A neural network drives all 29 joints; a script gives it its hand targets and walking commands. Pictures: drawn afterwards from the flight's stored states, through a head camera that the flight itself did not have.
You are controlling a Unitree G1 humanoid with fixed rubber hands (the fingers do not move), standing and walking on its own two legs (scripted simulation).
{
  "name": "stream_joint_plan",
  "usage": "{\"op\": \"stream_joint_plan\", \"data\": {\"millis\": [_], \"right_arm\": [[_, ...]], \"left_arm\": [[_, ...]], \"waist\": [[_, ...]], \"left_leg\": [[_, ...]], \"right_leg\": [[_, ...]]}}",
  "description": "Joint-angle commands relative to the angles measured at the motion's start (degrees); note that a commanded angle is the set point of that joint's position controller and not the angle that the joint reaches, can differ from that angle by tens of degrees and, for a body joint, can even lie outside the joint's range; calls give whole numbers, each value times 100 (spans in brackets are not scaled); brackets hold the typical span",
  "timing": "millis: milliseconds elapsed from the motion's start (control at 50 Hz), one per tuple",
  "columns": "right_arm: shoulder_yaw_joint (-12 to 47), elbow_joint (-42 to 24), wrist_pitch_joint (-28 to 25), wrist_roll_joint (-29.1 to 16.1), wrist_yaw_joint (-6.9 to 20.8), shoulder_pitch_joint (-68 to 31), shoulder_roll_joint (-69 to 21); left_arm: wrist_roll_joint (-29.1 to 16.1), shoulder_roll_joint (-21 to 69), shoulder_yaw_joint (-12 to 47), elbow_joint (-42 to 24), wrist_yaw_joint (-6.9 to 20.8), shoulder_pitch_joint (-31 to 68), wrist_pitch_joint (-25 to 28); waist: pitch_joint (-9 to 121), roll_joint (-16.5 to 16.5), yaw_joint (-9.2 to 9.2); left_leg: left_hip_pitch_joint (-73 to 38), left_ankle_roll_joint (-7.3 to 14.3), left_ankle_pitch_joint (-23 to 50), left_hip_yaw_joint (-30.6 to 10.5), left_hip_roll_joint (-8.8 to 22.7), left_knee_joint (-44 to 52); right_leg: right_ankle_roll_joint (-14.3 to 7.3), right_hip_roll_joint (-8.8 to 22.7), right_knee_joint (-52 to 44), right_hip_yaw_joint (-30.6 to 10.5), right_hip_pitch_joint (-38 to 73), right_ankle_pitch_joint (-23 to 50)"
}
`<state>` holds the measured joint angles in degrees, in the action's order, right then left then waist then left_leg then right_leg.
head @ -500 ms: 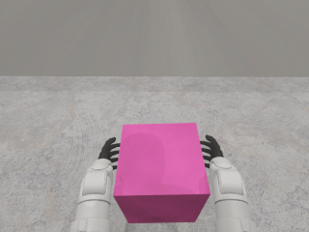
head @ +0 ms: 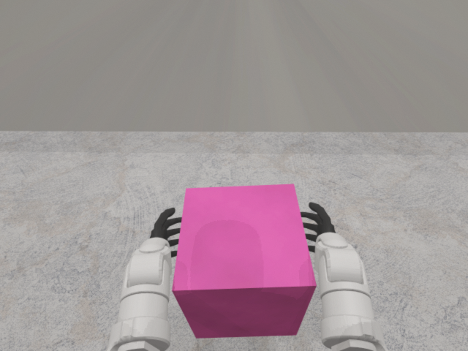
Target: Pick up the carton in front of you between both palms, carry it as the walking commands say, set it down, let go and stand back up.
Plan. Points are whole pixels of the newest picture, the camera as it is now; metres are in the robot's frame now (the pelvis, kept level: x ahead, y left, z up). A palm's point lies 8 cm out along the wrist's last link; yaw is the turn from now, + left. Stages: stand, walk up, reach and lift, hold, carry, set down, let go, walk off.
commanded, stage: hold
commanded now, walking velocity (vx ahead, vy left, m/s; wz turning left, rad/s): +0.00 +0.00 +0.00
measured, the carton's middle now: (243, 264) +0.30 +0.00 -0.02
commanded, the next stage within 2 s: set down in 0.12 s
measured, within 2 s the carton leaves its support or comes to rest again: neither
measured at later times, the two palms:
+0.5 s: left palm (172, 240) +0.34 +0.14 +0.01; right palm (317, 235) +0.35 -0.16 +0.01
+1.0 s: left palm (194, 270) +0.39 +0.13 -0.18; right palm (308, 269) +0.39 -0.17 -0.19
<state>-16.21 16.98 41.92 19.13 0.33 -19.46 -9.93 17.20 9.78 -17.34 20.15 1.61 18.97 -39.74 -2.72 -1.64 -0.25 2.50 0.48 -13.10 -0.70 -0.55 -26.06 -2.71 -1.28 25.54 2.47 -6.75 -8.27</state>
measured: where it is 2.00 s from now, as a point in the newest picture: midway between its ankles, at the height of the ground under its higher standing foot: outside the picture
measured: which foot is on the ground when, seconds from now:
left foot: down 0.00-1.00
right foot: down 0.00-1.00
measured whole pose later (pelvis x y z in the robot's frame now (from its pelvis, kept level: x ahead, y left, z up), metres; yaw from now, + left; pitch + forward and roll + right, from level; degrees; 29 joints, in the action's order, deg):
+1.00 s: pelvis -0.02 +0.01 -0.12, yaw +1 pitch +32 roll +2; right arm -24.7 32.3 12.9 14.1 2.2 -41.4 -3.3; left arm 10.2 9.6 -25.0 30.8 -4.7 38.0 -11.3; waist 4.3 -4.0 -2.8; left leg 75.4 0.3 -25.3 0.5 -2.9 -68.9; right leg -2.1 0.7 67.0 1.1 -79.7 -19.1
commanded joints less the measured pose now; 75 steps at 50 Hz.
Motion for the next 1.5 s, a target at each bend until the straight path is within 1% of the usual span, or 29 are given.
{"op": "stream_joint_plan", "data": {"millis": [0,20,140,200,260,280,300,440,480,500,540,720,760,820,960,1020,1040,1060,1140,1160,1200,1220,1240,1280,1300,1360,1380,1400,1480], "right_arm": [[2907,109,-122,-1553,1481,-3004,-5432],[3127,293,-103,-1706,1460,-2827,-5540],[2947,85,-172,-1648,1426,-3245,-5516],[2707,312,-169,-1431,1329,-3019,-5428],[2377,602,-434,-1471,1316,-3448,-5288],[1911,1034,-491,-1093,1283,-3207,-5090],[1935,758,-543,-1026,1250,-3528,-5018],[610,1633,-1332,-238,1108,-3409,-4048],[268,1649,-1651,20,1056,-3392,-3407],[288,1640,-1911,20,1095,-3178,-3289],[339,1642,-2354,139,1039,-3594,-3081],[2052,1238,-3638,-822,1021,-4456,-3908],[2405,1417,-3623,-982,1002,-4095,-4029],[2531,926,-3492,-1115,1011,-4464,-3980],[1844,2112,-2790,-765,1439,-4629,-4047],[1501,2333,-2660,-540,1470,-4824,-3963],[1673,2235,-2606,-624,1424,-4930,-4135],[1730,2197,-2589,-780,1418,-5224,-4204],[1603,2395,-2636,-644,1304,-5871,-3998],[1847,2266,-2660,-1033,1214,-6147,-4314],[1833,2794,-2558,-923,1095,-5966,-4329],[1828,2507,-2596,-1004,1047,-6214,-4224],[1819,2389,-2587,-961,1056,-6177,-4111],[1914,2273,-2541,-1176,1066,-6898,-3994],[1538,2258,-2590,-967,1102,-6922,-3570],[1793,2150,-2578,-1192,1198,-6749,-3883],[1839,2180,-2591,-1205,1244,-6910,-3553],[1999,2380,-2567,-1386,1207,-6452,-4051],[2204,2262,-2539,-1543,1130,-7256,-3557]], "left_arm": [[-1282,5066,2646,138,1388,3048,112],[-1370,5192,2947,-50,1333,3355,108],[-1343,4956,2682,28,1355,3331,178],[-1225,4980,2603,103,1372,3439,245],[-1042,5145,2510,447,1254,3562,367],[-854,5011,2133,628,1220,3646,444],[-708,4851,1908,492,1185,3751,546],[-128,4157,989,1288,883,3776,1352],[285,3685,379,1543,761,3241,1649],[8,3511,669,1132,749,3731,1960],[212,3675,222,1492,689,3489,2313],[-954,4092,2393,849,452,4654,3688],[-884,4436,2669,882,356,4245,3616],[-1125,4494,2817,775,421,4572,3418],[-1037,4496,2601,948,584,5659,2808],[-588,4901,1711,1830,639,5262,2641],[-854,4635,1899,1650,716,5725,2637],[-689,4699,1741,1672,753,5773,2646],[-744,4850,1674,1890,720,6347,2642],[-841,4078,1573,1711,751,6644,2708],[-920,4288,1733,1631,703,6945,2747],[-838,4109,1485,1789,716,7022,2683],[-1013,4421,1552,1929,742,7046,2637],[-1072,4360,1710,2029,683,7245,2568],[-1239,4801,1902,2174,645,7297,2446],[-1349,4767,2195,1952,552,7151,2502],[-1718,4807,2293,1944,468,7430,2549],[-1507,4604,2282,1853,411,7099,2607],[-1419,4344,1869,1854,311,7494,2675]], "waist": [[1106,398,28],[900,-67,-49],[1064,581,171],[1082,225,-197],[1014,-154,217],[761,-15,-247],[725,187,91],[581,179,-338],[655,-88,-15],[913,222,-416],[1197,65,-158],[5357,371,-80],[5704,159,45],[6157,320,-397],[5043,41,-657],[4623,-111,-325],[4980,353,-754],[5060,-57,-303],[5416,190,-499],[5578,619,-115],[6005,720,-527],[6000,580,-41],[6262,620,-481],[6778,302,-190],[6269,2,-901],[6885,-110,-464],[7092,181,-1018],[7252,78,-502],[6917,624,-521]], "left_leg": [[1369,264,-759,-441,-246,809],[1147,186,-611,-334,-355,724],[1392,270,-663,-542,-182,699],[1066,278,-363,-440,-311,655],[1323,210,-433,-452,-360,619],[1543,216,-577,-481,-300,547],[1240,286,-543,-370,-373,407],[2077,290,-162,-524,-397,30],[2492,167,-76,-358,-512,-300],[2400,146,-15,-453,-447,-367],[2878,100,319,-411,-601,-725],[4525,-122,960,-338,-746,-2515],[4522,-129,1409,-422,-800,-2665],[4953,-173,1338,-443,-818,-3168],[6152,-230,-348,-374,-787,-3636],[7192,-173,-754,-163,-918,-3852],[6989,-152,-793,-293,-893,-4064],[7452,-157,-826,-49,-964,-4277],[8229,-201,-903,50,-1049,-4717],[8509,-99,-1040,110,-1005,-4930],[8714,-95,-1296,39,-1022,-5132],[9363,-200,-1101,252,-1109,-5412],[8888,-96,-1215,97,-1074,-5257],[8932,-158,-1330,252,-1132,-5516],[8573,-139,-1169,18,-1142,-5543],[8681,-237,-483,106,-1190,-5703],[8729,-317,-238,-8,-1120,-5881],[8426,-263,35,144,-1182,-5995],[9395,-143,-858,78,-1170,-6449]], "right_leg": [[236,-18,-691,-1054,1333,-1077],[191,61,-708,-1037,1031,-745],[319,111,-661,-998,1495,-1117],[201,99,-611,-1014,1175,-166],[132,68,-453,-962,1454,-176],[91,32,-465,-945,1203,-398],[163,-2,-299,-899,1055,-439],[116,-198,341,-732,-7,277],[86,-136,493,-798,85,313],[90,-346,701,-661,-335,284],[136,-239,911,-769,-514,716],[267,-443,3056,-760,-1036,1971],[231,-398,3168,-957,-1091,2549],[266,-462,3550,-768,-2031,2410],[176,-547,4002,-509,-4347,209],[186,-558,4094,-576,-4565,-115],[250,-623,4263,-471,-4662,-277],[234,-572,4372,-705,-4588,-389],[321,-549,4683,-716,-4379,-304],[434,-529,4829,-780,-4679,-519],[482,-619,5104,-695,-4626,-707],[444,-494,5076,-1069,-4228,-695],[459,-609,5329,-590,-4490,-479],[412,-617,5546,-704,-4676,-837],[321,-656,5737,-286,-5560,-421],[286,-678,6107,-291,-5369,577],[280,-641,6286,-131,-5344,906],[357,-701,6317,-304,-5492,1116],[440,-587,6590,-426,-5540,284]]}}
